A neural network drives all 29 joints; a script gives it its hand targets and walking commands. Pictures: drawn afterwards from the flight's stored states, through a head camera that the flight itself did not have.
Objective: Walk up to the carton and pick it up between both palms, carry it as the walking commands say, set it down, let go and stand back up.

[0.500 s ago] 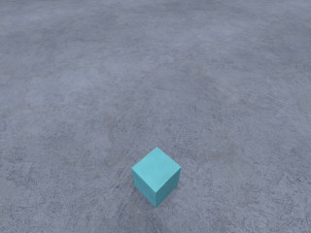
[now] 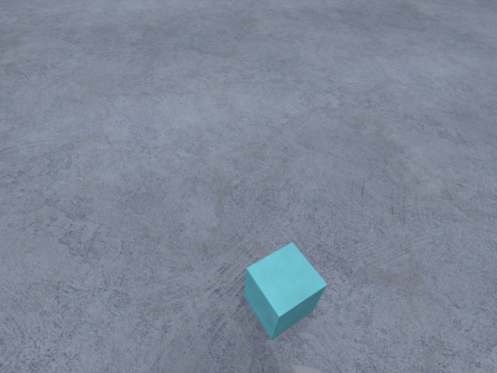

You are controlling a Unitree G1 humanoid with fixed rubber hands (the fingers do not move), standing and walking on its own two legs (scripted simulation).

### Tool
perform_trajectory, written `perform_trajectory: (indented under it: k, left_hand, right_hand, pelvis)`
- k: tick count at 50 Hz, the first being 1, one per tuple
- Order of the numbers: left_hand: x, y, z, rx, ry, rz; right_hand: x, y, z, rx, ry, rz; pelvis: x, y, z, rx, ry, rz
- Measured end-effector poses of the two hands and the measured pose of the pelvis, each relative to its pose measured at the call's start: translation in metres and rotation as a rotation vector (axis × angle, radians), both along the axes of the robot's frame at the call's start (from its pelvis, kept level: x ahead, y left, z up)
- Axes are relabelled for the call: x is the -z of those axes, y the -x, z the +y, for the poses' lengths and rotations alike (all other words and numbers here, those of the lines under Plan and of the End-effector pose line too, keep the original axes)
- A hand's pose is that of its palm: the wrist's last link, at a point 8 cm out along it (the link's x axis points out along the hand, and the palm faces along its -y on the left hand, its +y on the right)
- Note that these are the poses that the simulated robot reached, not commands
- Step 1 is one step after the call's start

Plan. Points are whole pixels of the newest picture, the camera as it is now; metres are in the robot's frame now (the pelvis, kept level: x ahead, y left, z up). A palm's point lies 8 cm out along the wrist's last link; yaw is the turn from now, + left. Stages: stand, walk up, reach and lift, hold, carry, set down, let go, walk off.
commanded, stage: walk up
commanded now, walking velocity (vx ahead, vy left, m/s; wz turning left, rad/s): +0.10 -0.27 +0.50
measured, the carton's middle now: (281, 291) +0.52 -0.18 -0.64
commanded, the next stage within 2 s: none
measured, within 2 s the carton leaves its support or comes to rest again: neither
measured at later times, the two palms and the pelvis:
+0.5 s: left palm out of the picture +0.10 +0.11 -0.10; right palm out of the picture +0.10 -0.38 -0.15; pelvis +0.06 -0.15 +0.01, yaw +13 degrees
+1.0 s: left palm out of the picture +0.12 -0.02 -0.12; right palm out of the picture +0.18 -0.51 -0.16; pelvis +0.11 -0.28 -0.01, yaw +19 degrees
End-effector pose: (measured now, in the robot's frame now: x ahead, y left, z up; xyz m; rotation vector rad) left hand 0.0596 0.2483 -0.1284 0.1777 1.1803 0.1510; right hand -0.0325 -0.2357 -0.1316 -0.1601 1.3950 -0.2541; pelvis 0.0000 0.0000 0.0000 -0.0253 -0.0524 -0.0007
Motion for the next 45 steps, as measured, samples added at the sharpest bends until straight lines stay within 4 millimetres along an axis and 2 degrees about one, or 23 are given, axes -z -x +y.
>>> perform_trajectory:
  k: [7, 12, 15, 18, 23, 28, 31, 34, 36, 40, 45]
  left_hand:
    - [-0.004, -0.03, -0.027, 0.004, -0.03, 0.016]
    - [-0.004, -0.059, -0.068, 0.026, -0.064, 0.005]
    - [-0.013, -0.066, -0.091, 0.018, -0.079, -0.006]
    - [-0.023, -0.06, -0.105, -0.043, -0.09, -0.024]
    - [-0.03, -0.043, -0.126, -0.151, -0.091, -0.017]
    - [-0.023, -0.029, -0.146, -0.234, -0.071, -0.009]
    - [-0.014, -0.023, -0.158, -0.267, -0.047, 0.007]
    - [-0.002, -0.024, -0.167, -0.277, -0.024, 0.014]
    - [0.009, -0.029, -0.171, -0.274, -0.019, 0.0]
    - [0.007, -0.039, -0.191, -0.272, -0.018, -0.008]
    - [0.007, -0.05, -0.225, -0.251, -0.024, 0.013]
  right_hand:
    - [0.006, -0.017, -0.027, -0.015, -0.018, 0.026]
    - [0.021, -0.026, -0.065, -0.013, -0.047, 0.055]
    - [0.024, -0.039, -0.088, -0.045, -0.07, 0.073]
    - [0.021, -0.061, -0.108, -0.11, -0.085, 0.091]
    - [0.017, -0.115, -0.133, -0.228, -0.09, 0.066]
    - [0.014, -0.166, -0.148, -0.317, -0.066, 0.012]
    - [0.011, -0.186, -0.157, -0.352, -0.038, -0.014]
    - [0.011, -0.193, -0.166, -0.359, -0.006, -0.043]
    - [0.017, -0.19, -0.176, -0.345, 0.014, -0.056]
    - [0.015, -0.182, -0.205, -0.325, 0.038, -0.031]
    - [0.023, -0.193, -0.24, -0.323, 0.01, -0.018]
  pelvis:
    - [0.002, -0.02, -0.03, -0.022, -0.031, 0.03]
    - [0.01, -0.031, -0.073, -0.023, -0.068, 0.059]
    - [0.007, -0.038, -0.097, -0.084, -0.075, 0.065]
    - [0.001, -0.045, -0.117, -0.145, -0.082, 0.062]
    - [-0.006, -0.056, -0.145, -0.211, -0.079, 0.069]
    - [-0.004, -0.066, -0.165, -0.265, -0.055, 0.062]
    - [-0.002, -0.07, -0.174, -0.295, -0.031, 0.067]
    - [0.004, -0.072, -0.181, -0.304, -0.005, 0.054]
    - [0.014, -0.073, -0.186, -0.303, -0.003, 0.038]
    - [0.013, -0.08, -0.206, -0.308, -0.021, 0.022]
    - [0.016, -0.09, -0.242, -0.288, -0.038, 0.051]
